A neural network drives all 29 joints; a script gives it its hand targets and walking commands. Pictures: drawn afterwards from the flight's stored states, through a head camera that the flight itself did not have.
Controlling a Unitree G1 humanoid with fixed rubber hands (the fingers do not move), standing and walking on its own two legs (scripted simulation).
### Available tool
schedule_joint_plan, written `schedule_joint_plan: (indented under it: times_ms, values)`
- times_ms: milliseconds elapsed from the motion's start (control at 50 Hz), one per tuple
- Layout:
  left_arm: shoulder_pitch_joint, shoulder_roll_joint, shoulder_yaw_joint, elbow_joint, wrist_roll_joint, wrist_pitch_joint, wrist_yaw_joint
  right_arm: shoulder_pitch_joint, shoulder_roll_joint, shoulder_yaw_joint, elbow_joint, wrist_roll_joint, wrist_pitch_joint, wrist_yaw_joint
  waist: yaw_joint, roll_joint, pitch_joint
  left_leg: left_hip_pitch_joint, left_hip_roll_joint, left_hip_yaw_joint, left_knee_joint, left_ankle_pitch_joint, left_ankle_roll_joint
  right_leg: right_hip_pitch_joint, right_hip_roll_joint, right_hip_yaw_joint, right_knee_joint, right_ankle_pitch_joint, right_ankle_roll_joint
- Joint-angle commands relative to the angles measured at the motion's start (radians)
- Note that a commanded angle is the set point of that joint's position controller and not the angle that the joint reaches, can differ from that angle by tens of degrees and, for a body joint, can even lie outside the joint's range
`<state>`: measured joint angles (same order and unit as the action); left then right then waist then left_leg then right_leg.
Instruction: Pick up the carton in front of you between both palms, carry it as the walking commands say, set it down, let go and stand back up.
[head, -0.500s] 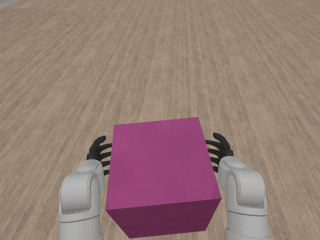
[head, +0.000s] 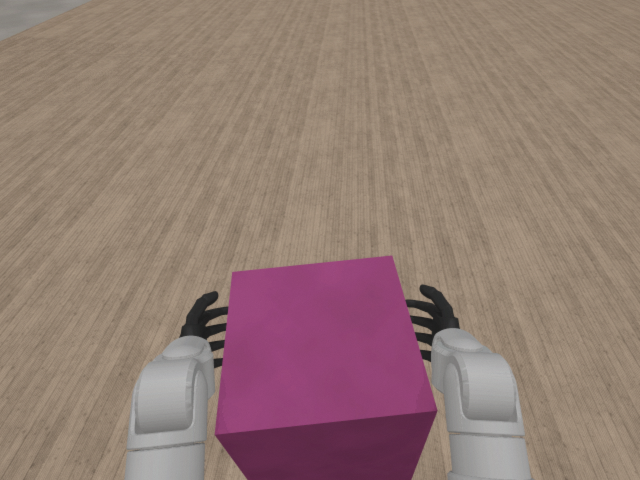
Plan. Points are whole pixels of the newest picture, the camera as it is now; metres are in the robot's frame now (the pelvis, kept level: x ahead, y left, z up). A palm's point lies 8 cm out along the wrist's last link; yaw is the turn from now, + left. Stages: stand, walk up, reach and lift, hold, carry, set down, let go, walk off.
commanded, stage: carry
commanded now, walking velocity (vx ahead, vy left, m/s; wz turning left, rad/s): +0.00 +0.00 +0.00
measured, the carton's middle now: (324, 380) +0.26 -0.01 -0.02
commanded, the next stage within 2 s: hold in 0.68 s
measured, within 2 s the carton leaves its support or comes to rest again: neither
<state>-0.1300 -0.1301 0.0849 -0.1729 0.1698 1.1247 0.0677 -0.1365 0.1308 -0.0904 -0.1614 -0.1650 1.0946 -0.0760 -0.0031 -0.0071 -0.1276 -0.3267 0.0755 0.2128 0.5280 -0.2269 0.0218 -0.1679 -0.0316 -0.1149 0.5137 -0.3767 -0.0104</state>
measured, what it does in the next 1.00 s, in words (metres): stands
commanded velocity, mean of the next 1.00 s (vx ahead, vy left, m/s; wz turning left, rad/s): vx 0.00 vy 0.00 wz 0.00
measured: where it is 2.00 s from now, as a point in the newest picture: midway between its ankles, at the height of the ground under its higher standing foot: outside the picture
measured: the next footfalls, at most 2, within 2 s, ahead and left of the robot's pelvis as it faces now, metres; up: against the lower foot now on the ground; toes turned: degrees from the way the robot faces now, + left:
none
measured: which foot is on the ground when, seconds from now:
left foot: down 0.00-1.00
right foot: down 0.00-1.00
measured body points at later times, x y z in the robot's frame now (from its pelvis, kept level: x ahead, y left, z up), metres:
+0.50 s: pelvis -0.03 +0.00 +0.00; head -0.05 +0.00 +0.45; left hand +0.28 +0.15 +0.03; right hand +0.28 -0.15 +0.03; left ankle +0.03 +0.11 -0.73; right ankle -0.07 -0.10 -0.73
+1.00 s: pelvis -0.05 +0.00 +0.01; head -0.07 +0.02 +0.46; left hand +0.25 +0.14 +0.04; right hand +0.24 -0.16 +0.04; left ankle +0.03 +0.12 -0.73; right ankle -0.07 -0.10 -0.73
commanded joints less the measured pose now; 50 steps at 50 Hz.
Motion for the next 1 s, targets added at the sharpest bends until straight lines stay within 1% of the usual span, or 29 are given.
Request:
schedule_joint_plan:
  times_ms: [0, 160, 240, 320, 400, 480, 560, 660, 680, 700, 720, 740, 760, 780, 800, 820, 840, 860, 900, 980]
  values:
    - [-0.468, -0.901, -0.655, -0.046, -0.366, -0.079, -0.261, -0.439, 0.928, 0.657, -0.022, 0.366, -0.051, 0.272, 0.002, -0.001, -0.159, 0.169, 0.106, -0.125, -0.058, 0.233, 0.005, -0.068, -0.122, 0.089, -0.1, 0.278, -0.017]
    - [-0.451, -0.846, -0.568, 0.066, -0.274, -0.224, -0.261, -0.412, 0.871, 0.557, 0.093, 0.266, -0.194, 0.27, 0.003, 0.002, -0.149, 0.16, 0.108, -0.128, -0.081, 0.186, 0.005, -0.092, -0.119, 0.096, -0.114, 0.216, -0.022]
    - [-0.481, -0.844, -0.505, 0.154, -0.222, -0.311, -0.261, -0.444, 0.867, 0.493, 0.176, 0.216, -0.28, 0.27, 0.003, 0.004, -0.146, 0.156, 0.107, -0.131, -0.09, 0.161, 0.004, -0.103, -0.118, 0.1, -0.121, 0.179, -0.027]
    - [-0.521, -0.858, -0.43, 0.26, -0.169, -0.403, -0.266, -0.492, 0.88, 0.423, 0.282, 0.163, -0.373, 0.278, 0.003, 0.005, -0.157, 0.158, 0.107, -0.132, -0.092, 0.156, 0.003, -0.1, -0.116, 0.101, -0.122, 0.167, -0.03]
    - [-0.555, -0.899, -0.398, 0.331, -0.143, -0.474, -0.275, -0.535, 0.919, 0.398, 0.348, 0.14, -0.447, 0.288, 0.003, 0.007, -0.182, 0.166, 0.108, -0.134, -0.088, 0.179, 0.004, -0.088, -0.112, 0.1, -0.111, 0.18, -0.03]
    - [-0.554, -0.933, -0.419, 0.335, -0.148, -0.491, -0.28, -0.535, 0.951, 0.415, 0.355, 0.146, -0.465, 0.294, 0.003, 0.012, -0.211, 0.179, 0.111, -0.134, -0.077, 0.22, 0.005, -0.077, -0.11, 0.096, -0.095, 0.209, -0.028]
    - [-0.526, -0.94, -0.479, 0.28, -0.181, -0.456, -0.278, -0.497, 0.961, 0.466, 0.304, 0.177, -0.429, 0.29, 0.002, 0.014, -0.226, 0.185, 0.114, -0.132, -0.065, 0.259, 0.007, -0.07, -0.11, 0.093, -0.08, 0.249, -0.024]
    - [-0.499, -0.909, -0.473, 0.264, -0.179, -0.424, -0.273, -0.468, 0.929, 0.456, 0.287, 0.173, -0.396, 0.283, 0.002, 0.01, -0.212, 0.173, 0.113, -0.13, -0.061, 0.263, 0.007, -0.079, -0.112, 0.093, -0.076, 0.268, -0.021]
    - [-0.409, -0.925, -0.462, 0.247, -0.175, -0.419, -0.276, -0.395, 0.96, 0.439, 0.297, 0.164, -0.404, 0.289, 0.022, -0.074, -0.093, 0.494, -0.158, -0.284, -0.093, 0.443, 0.017, -0.126, 0.076, 0.239, -0.161, 0.515, -0.022]
    - [-0.441, -0.898, -0.465, 0.226, -0.169, -0.436, -0.269, -0.417, 0.944, 0.438, 0.268, 0.152, -0.427, 0.281, -0.011, -0.074, -0.141, 0.57, -0.136, -0.32, -0.085, 0.529, 0.021, -0.143, 0.084, 0.249, -0.155, 0.575, -0.026]
    - [-0.421, -0.892, -0.458, 0.226, -0.15, -0.44, -0.26, -0.421, 0.907, 0.433, 0.268, 0.15, -0.432, 0.281, 0.012, -0.01, -0.146, 0.556, -0.129, -0.315, -0.106, 0.486, 0.017, -0.084, 0.079, 0.255, -0.165, 0.521, -0.03]
    - [-0.438, -0.883, -0.458, 0.215, -0.153, -0.443, -0.261, -0.432, 0.904, 0.428, 0.254, 0.145, -0.439, 0.279, 0.006, -0.034, -0.128, 0.536, -0.129, -0.314, -0.11, 0.502, 0.011, -0.059, 0.088, 0.244, -0.172, 0.502, -0.026]
    - [-0.445, -0.885, -0.466, 0.221, -0.157, -0.446, -0.255, -0.452, 0.9, 0.425, 0.258, 0.153, -0.444, 0.275, 0.008, -0.021, -0.132, 0.575, -0.14, -0.31, -0.099, 0.527, 0.006, -0.072, 0.085, 0.252, -0.179, 0.519, -0.022]
    - [-0.439, -0.88, -0.461, 0.224, -0.158, -0.45, -0.248, -0.457, 0.895, 0.429, 0.263, 0.156, -0.45, 0.271, 0.007, -0.033, -0.126, 0.603, -0.144, -0.309, -0.097, 0.513, 0.006, -0.094, 0.08, 0.257, -0.191, 0.502, -0.022]
    - [-0.438, -0.871, -0.455, 0.213, -0.155, -0.453, -0.247, -0.442, 0.886, 0.424, 0.26, 0.148, -0.452, 0.267, 0.011, -0.022, -0.119, 0.562, -0.143, -0.309, -0.11, 0.484, 0.006, -0.05, 0.087, 0.256, -0.189, 0.492, -0.022]
    - [-0.464, -0.861, -0.464, 0.204, -0.159, -0.452, -0.253, -0.44, 0.876, 0.406, 0.279, 0.133, -0.452, 0.265, 0.007, -0.033, -0.111, 0.53, -0.148, -0.303, -0.118, 0.42, -0.002, -0.025, 0.086, 0.251, -0.206, 0.412, -0.03]
    - [-0.477, -0.867, -0.476, 0.208, -0.16, -0.45, -0.254, -0.452, 0.877, 0.398, 0.289, 0.133, -0.454, 0.266, -0.007, -0.016, -0.09, 0.536, -0.153, -0.302, -0.117, 0.396, -0.003, -0.051, 0.083, 0.251, -0.204, 0.394, -0.029]
    - [-0.473, -0.871, -0.47, 0.226, -0.154, -0.449, -0.253, -0.468, 0.883, 0.395, 0.296, 0.139, -0.457, 0.267, -0.005, -0.012, -0.084, 0.557, -0.151, -0.304, -0.116, 0.372, 0.0, -0.084, 0.079, 0.254, -0.207, 0.361, -0.03]
    - [-0.461, -0.871, -0.447, 0.255, -0.135, -0.449, -0.253, -0.492, 0.891, 0.402, 0.312, 0.147, -0.46, 0.273, 0.014, -0.015, -0.06, 0.563, -0.152, -0.3, -0.115, 0.316, 0.003, -0.123, 0.073, 0.256, -0.22, 0.288, -0.035]
    - [-0.479, -0.889, -0.425, 0.293, -0.121, -0.448, -0.262, -0.533, 0.905, 0.391, 0.349, 0.147, -0.465, 0.289, 0.02, -0.026, -0.014, 0.588, -0.151, -0.292, -0.115, 0.229, 0.003, -0.209, 0.055, 0.258, -0.253, 0.17, -0.05]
